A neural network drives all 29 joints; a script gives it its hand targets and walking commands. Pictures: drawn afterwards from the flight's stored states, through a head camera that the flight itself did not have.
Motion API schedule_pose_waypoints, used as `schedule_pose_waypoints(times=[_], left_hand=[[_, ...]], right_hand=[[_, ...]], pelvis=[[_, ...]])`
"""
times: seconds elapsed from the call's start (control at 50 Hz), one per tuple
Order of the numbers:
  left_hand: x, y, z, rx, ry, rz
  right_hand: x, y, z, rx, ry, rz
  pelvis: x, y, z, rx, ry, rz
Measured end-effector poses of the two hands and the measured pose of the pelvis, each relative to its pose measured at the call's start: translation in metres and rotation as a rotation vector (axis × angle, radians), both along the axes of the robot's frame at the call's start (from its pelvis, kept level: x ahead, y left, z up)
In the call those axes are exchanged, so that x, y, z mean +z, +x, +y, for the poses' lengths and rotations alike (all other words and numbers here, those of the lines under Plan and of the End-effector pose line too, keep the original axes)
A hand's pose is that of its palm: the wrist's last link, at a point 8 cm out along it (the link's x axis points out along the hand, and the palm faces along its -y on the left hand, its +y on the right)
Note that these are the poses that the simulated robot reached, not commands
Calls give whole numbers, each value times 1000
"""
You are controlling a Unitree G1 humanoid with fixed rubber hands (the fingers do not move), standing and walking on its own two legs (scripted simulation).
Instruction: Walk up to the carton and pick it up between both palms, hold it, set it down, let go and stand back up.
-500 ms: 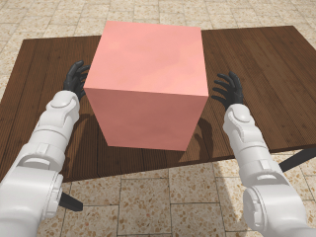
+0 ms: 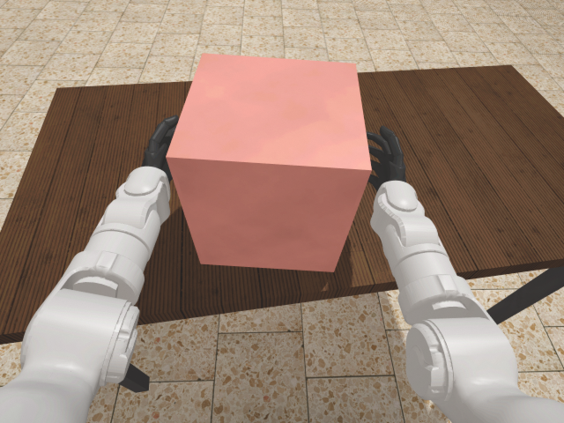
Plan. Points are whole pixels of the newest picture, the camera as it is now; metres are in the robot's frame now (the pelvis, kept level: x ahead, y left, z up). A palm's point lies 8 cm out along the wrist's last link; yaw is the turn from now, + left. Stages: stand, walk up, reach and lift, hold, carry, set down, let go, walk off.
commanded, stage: reach and lift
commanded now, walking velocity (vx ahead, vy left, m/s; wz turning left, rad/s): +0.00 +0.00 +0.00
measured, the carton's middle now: (272, 170) +0.49 +0.01 +0.07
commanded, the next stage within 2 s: none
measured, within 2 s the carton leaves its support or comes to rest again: leaves its support in 1.26 s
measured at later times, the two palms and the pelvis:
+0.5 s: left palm (165, 171) +0.46 +0.17 +0.10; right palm (384, 185) +0.44 -0.15 +0.09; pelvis +0.00 +0.00 +0.00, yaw +0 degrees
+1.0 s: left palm (168, 175) +0.46 +0.16 +0.09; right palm (385, 189) +0.43 -0.15 +0.09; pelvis +0.00 +0.00 +0.00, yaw +0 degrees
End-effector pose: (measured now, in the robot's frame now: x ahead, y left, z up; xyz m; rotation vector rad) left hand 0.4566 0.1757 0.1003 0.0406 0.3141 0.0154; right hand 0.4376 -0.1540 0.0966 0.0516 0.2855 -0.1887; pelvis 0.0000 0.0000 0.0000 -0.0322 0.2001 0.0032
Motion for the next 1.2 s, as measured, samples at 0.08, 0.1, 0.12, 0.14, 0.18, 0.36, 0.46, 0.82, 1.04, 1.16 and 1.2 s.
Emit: schedule_pose_waypoints(times=[0.08, 0.1, 0.12, 0.14, 0.18, 0.36, 0.46, 0.82, 1.04, 1.16, 1.2], left_hand=[[-1, 1, -1, 7, 5, 0], [-2, 1, -1, 7, 6, -1], [-2, 1, -1, 7, 7, -1], [-2, 1, -1, 7, 9, -2], [-2, 2, -1, 6, 13, -4], [-2, 1, -4, 5, 13, -20], [-3, 1, -7, 4, 11, -29], [-6, 0, -10, 16, 9, -65], [-10, -1, -12, 20, -21, -93], [-9, -3, -14, 15, -21, -110], [-8, -4, -15, 12, -23, -120]], right_hand=[[-1, 1, -1, -15, -1, 2], [-2, 1, -2, -21, 0, 3], [-3, 1, -3, -26, 1, 5], [-3, 1, -3, -31, 2, 8], [-5, 1, -4, -35, 5, 12], [-4, 0, -1, -33, -3, -3], [-5, 0, 3, -25, -2, -9], [-8, -4, 6, -35, -33, -51], [-10, -7, 3, -8, -72, -101], [-11, -11, 2, -16, -72, -136], [-10, -13, 1, -21, -73, -153]], pelvis=[[0, 1, 1, 0, -1, 2], [0, 1, 1, 0, -1, 2], [0, 1, 1, 0, -1, 3], [0, 1, 1, 0, -1, 3], [0, 1, 1, 0, -1, 4], [0, 1, 1, 0, -2, 4], [0, 1, 1, 0, -2, 4], [0, 1, 1, 1, -1, 4], [1, 2, -3, 0, 3, 6], [1, 2, -4, 1, 5, 5], [1, 2, -4, 1, 5, 5]])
